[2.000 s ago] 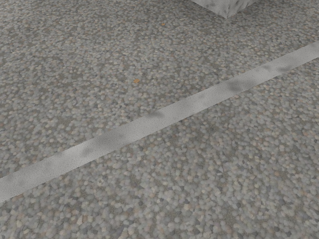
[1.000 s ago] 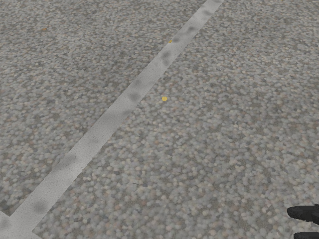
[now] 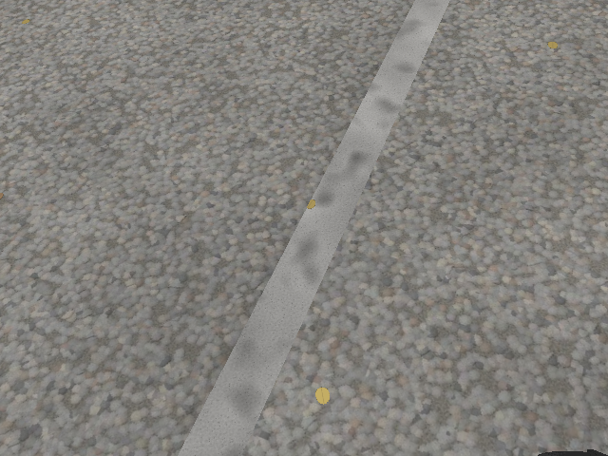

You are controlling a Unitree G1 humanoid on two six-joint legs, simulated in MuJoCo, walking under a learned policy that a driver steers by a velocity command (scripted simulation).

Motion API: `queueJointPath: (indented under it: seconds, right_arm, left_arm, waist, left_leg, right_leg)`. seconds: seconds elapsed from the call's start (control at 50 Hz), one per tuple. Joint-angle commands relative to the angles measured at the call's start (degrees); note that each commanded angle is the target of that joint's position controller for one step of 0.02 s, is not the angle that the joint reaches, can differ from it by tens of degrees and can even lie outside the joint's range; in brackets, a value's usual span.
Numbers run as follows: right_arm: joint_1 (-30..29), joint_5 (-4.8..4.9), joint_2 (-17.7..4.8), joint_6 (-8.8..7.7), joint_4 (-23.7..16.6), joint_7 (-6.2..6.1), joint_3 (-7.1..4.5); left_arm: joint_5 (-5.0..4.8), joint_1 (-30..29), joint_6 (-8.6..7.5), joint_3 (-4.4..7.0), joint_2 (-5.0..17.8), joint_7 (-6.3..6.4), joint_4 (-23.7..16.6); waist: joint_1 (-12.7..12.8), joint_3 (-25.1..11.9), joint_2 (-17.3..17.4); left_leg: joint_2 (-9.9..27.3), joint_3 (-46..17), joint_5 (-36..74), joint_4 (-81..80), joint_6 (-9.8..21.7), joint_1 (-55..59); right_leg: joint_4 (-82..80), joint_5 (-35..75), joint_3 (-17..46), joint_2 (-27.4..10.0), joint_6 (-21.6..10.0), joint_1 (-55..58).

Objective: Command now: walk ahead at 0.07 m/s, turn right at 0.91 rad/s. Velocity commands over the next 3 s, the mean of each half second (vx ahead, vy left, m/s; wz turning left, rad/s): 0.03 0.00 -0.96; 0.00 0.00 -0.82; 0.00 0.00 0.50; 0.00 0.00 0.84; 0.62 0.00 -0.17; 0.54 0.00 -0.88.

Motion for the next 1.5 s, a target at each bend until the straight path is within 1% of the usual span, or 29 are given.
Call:
queueJointPath:
  seconds: [0.02, 0.1, 0.16, 0.18, 0.2, 0.22, 0.26, 0.32, 0.44, 0.6, 0.66, 0.7, 0.72, 0.74, 0.76, 0.8, 0.84, 0.94, 1.04, 1.1, 1.16, 1.18, 1.2, 1.22, 1.24, 1.28, 1.32, 1.42, 1.5]
  right_arm:
    - [-2.6, 0.58, -5.7, -1.75, -4.1, -0.22, -1.63]
    - [-1.5, 1.61, -6.6, -3.2, -3.6, -0.33, -1.69]
    - [3.9, 1.49, -8.0, -3.92, -2.2, -1.35, -2.3]
    - [2.3, 1.19, -10.6, -3.98, -2.6, -1.95, -2.85]
    - [1.6, 0.82, -15.4, -3.24, -4.8, -1.99, -3.56]
    - [2.8, 0.43, -13.7, -2.55, -3.9, -1.54, -3.49]
    - [1.4, 1.03, -7.9, -1.84, -3.9, -1.09, -2.31]
    - [1.2, 0.32, -7.4, -1.43, -5.0, -1.22, -2.14]
    - [8.1, 0.05, -8.2, -1.73, -3.5, -0.75, -3.61]
    - [8.9, -0.16, -9.0, -2.37, -3.1, 0.83, -5.24]
    - [9.7, 0.68, -10.0, -2.11, -2.9, 1.86, -5.95]
    - [9.4, 1.98, -10.3, -1.44, -2.7, 2.28, -6.31]
    - [11.6, 2.02, -9.6, -1.16, -2.2, 2.5, -6.31]
    - [12.1, 1.28, -4.2, -0.9, -6.6, 2.86, -4.85]
    - [5.3, -0.79, -6.6, 0.08, -8.1, 1.85, -4.78]
    - [6.1, 0.7, -7.0, 0.12, -6.6, 1.34, -4.99]
    - [8.6, -0.07, -8.3, -0.01, -4.1, 1.11, -5.51]
    - [10.0, 0.84, -6.0, 1.01, -2.0, 1.68, -4.74]
    - [9.5, 1.3, -2.7, 1.38, 0.5, 2.13, -3.18]
    - [8.9, 1.83, -5.5, 1.14, -0.1, 2.34, -4.06]
    - [11.3, 1.58, -4.5, -0.31, 0.1, 2.48, -3.76]
    - [11.8, 0.97, -6.4, -0.94, -0.1, 2.39, -4.15]
    - [12.9, 0.83, -13.2, -1.57, -0.6, 2.33, -5.88]
    - [17.9, 1.45, -15.2, -1.48, 1.0, 2.74, -7.07]
    - [19.3, 1.67, -13.5, -1.39, 1.6, 2.7, -6.93]
    - [11.5, 1.85, -10.1, -0.35, 0.0, 2.08, -6.58]
    - [9.1, 1.82, -8.8, 0.29, -1.1, 1.93, -6.57]
    - [13.1, 1.48, -11.0, 0.91, -0.9, 2.15, -8.2]
    - [10.2, 1.05, -12.0, 1.02, -2.1, 2.71, -8.86]
  left_arm:
    - [0.42, 2.4, -0.13, 2.87, 9.6, 0.25, -3.3]
    - [1.05, -0.1, -0.1, 3.05, 10.2, -0.29, -4.3]
    - [0.39, -4.4, -0.35, 2.59, 9.6, -0.48, -5.5]
    - [0.02, -0.2, -0.65, 1.68, 6.0, -0.41, -4.9]
    - [-0.38, 1.7, -0.76, 1.13, 4.1, -0.12, -6.2]
    - [1.83, 0.8, -0.76, 2.51, 10.9, -0.2, -5.8]
    - [2.08, -0.2, 0.08, 2.81, 11.1, -1.2, -4.6]
    - [0.72, 0.7, 1.41, 2.14, 9.6, -2.76, -3.7]
    - [0.41, -6.4, 2.01, 0.84, 7.0, -3.82, -5.7]
    - [0.03, -12.0, 2.51, -0.34, 3.3, -5.05, -9.0]
    - [-0.17, -12.8, 2.63, -0.18, 3.3, -4.79, -10.1]
    - [0.62, -8.9, 2.05, 0.26, 3.6, -4.12, -9.3]
    - [1.53, -3.6, 1.22, 1.31, 6.9, -3.12, -7.4]
    - [1.02, -2.8, 0.75, 3.55, 17.7, -2.03, -8.5]
    - [0.19, 1.4, 0.54, 4.44, 16.9, -1.63, -8.7]
    - [0.54, -5.7, 0.81, 2.36, 11.3, -0.74, -8.5]
    - [0.18, -11.6, 0.61, 0.87, 7.6, -0.19, -9.5]
    - [0.71, -7.4, -0.87, 0.06, 7.5, -0.78, -6.7]
    - [2.22, -8.3, -2.04, -3.05, 1.8, -0.28, -4.2]
    - [2.15, -7.4, -1.81, -1.78, 6.7, 0.39, -2.5]
    - [0.87, -8.1, -1.36, -1.23, 7.2, 1.35, -1.9]
    - [0.97, -7.9, -1.54, -1.2, 6.6, 1.66, -2.3]
    - [1.21, -8.1, -1.5, -1.59, 4.3, 1.63, -4.6]
    - [1.64, -12.1, -1.09, -2.1, 3.2, 1.92, -6.0]
    - [2.05, -11.3, -0.97, -2.18, 3.1, 1.69, -5.6]
    - [1.3, -10.7, -1.1, -1.99, 3.0, 1.01, -4.6]
    - [1.6, -10.6, -1.16, -2.11, 2.7, 0.45, -4.5]
    - [1.09, -13.8, -1.5, -2.88, 2.0, 0.31, -6.2]
    - [0.66, -11.9, -2.52, -2.83, 3.5, 0.91, -6.3]
  waist:
    - [0.3, -6.6, -9.2]
    - [-0.6, -6.5, -10.2]
    - [-4.7, -5.6, -9.2]
    - [-1.9, -7.9, -0.7]
    - [-1.6, -9.7, 9.3]
    - [-2.6, -9.1, 6.1]
    - [-1.9, -5.4, 3.6]
    - [-1.9, -5.3, 6.3]
    - [-5.5, -4.8, 7.9]
    - [-5.8, -6.2, 7.8]
    - [-6.1, -6.9, 9.0]
    - [-3.0, -7.9, 6.0]
    - [-0.5, -9.0, -2.8]
    - [-3.1, -7.2, -21.6]
    - [3.0, -10.2, -12.8]
    - [-1.7, -4.2, -9.7]
    - [-4.5, -4.1, -10.3]
    - [-3.7, -6.8, -7.7]
    - [-2.9, -6.0, -8.6]
    - [-3.0, -3.6, -8.5]
    - [-5.5, -3.5, -5.6]
    - [-5.5, -3.9, -1.9]
    - [-3.9, -3.9, 8.6]
    - [-7.7, -2.8, 13.9]
    - [-6.9, -3.6, 8.2]
    - [-3.9, -1.9, 3.9]
    - [-3.8, -4.3, 4.7]
    - [-7.1, -6.5, 5.3]
    - [-6.5, -7.4, 7.3]
  left_leg:
    - [-2.4, 0.5, -1.2, -5.3, 1.0, -1.9]
    - [-5.0, 0.4, -4.0, -14.6, 2.7, 7.6]
    - [-3.5, 0.5, 2.9, -33.3, 3.2, 24.0]
    - [6.0, -6.3, 3.8, -38.4, 5.4, 31.7]
    - [21.0, -21.9, 6.5, -40.0, 11.3, 35.9]
    - [22.7, -22.6, 15.3, -38.5, 15.9, 31.6]
    - [16.1, -8.4, 21.5, -35.9, 14.5, 27.4]
    - [11.4, 2.2, 28.6, -34.4, 13.2, 27.0]
    - [14.4, 6.5, 27.0, -34.5, 14.1, 33.9]
    - [18.6, 15.8, 25.7, -32.0, 13.5, 30.3]
    - [20.1, 18.4, 26.3, -27.8, 11.2, 29.8]
    - [20.0, 21.7, 22.7, -19.5, 7.3, 25.6]
    - [16.8, 24.2, 12.0, -8.3, 3.5, 17.1]
    - [6.4, 25.7, -24.6, 6.1, -2.0, -3.3]
    - [4.4, 12.7, -25.4, 13.2, -2.3, -5.9]
    - [5.9, 9.7, -13.7, 12.7, -1.4, -5.2]
    - [4.8, 10.4, -6.9, 10.9, -0.7, -0.4]
    - [2.7, 10.3, -6.1, 5.4, 0.6, 3.6]
    - [2.4, 11.1, -5.5, -10.4, 3.0, 16.5]
    - [-0.3, 11.7, -8.7, -13.0, 4.6, 17.2]
    - [-0.6, 11.3, -0.8, -25.0, 6.7, 21.2]
    - [2.7, 4.0, 6.1, -29.3, 8.2, 23.9]
    - [14.0, -14.3, 23.3, -31.8, 13.4, 27.6]
    - [20.7, -24.7, 35.0, -35.1, 21.2, 29.1]
    - [19.2, -22.4, 30.6, -35.2, 22.6, 29.7]
    - [11.5, -14.0, 19.6, -35.0, 17.9, 25.9]
    - [7.2, -10.9, 19.9, -34.1, 15.8, 26.7]
    - [6.7, -16.5, 15.1, -32.3, 16.1, 29.0]
    - [5.3, -21.4, 16.4, -31.1, 14.1, 25.6]
  right_leg:
    - [-4.9, 0.3, 19.6, -14.7, -1.9, 12.7]
    - [-1.5, 10.4, 22.8, -14.3, -2.5, 10.9]
    - [1.1, 0.5, 22.9, -10.1, 2.3, 2.1]
    - [7.9, -21.0, 16.0, -5.5, 5.3, -2.6]
    - [22.1, -31.0, 1.3, 1.4, 7.7, -11.2]
    - [31.8, -29.4, -4.0, -1.3, 8.5, -13.4]
    - [40.1, -22.1, -6.3, -6.5, 8.7, -12.9]
    - [48.1, -17.2, -10.5, -7.9, 9.7, -13.7]
    - [40.6, -16.1, -14.1, -12.5, 10.8, -17.6]
    - [24.0, -18.4, -19.4, -15.1, 7.8, -6.0]
    - [16.0, -19.2, -22.0, -13.9, 6.0, -1.2]
    - [4.1, -12.7, -21.4, -12.8, 4.0, 7.0]
    - [-4.4, -6.3, -12.6, -15.7, 2.2, 16.3]
    - [-4.3, 20.8, 14.1, -33.9, -5.1, 22.6]
    - [-3.1, 26.0, 15.1, -34.7, -12.0, 21.2]
    - [-5.1, 14.6, 5.1, -28.2, -9.6, 15.0]
    - [-5.0, 17.5, -0.3, -22.7, -6.9, 11.3]
    - [-4.5, 20.7, -0.3, -22.3, -6.8, 12.1]
    - [-6.8, 11.1, -4.1, -22.8, -5.4, 7.5]
    - [-3.4, 13.7, -3.2, -25.3, -6.1, 7.5]
    - [2.5, 13.7, -5.2, -24.9, -3.4, 7.8]
    - [7.6, 6.7, -7.3, -21.8, -0.8, 5.3]
    - [18.7, -7.7, -14.5, -12.1, 3.2, -3.9]
    - [28.3, -29.9, -15.6, -5.9, 5.0, -12.7]
    - [35.6, -29.9, -11.5, -8.0, 5.4, -14.1]
    - [35.9, -21.2, -10.4, -10.7, 6.4, -13.9]
    - [33.0, -17.8, -11.8, -10.4, 8.0, -12.8]
    - [22.6, -17.1, -11.3, -9.5, 8.9, -12.2]
    - [14.4, -16.7, -10.6, -7.8, 7.4, -5.2]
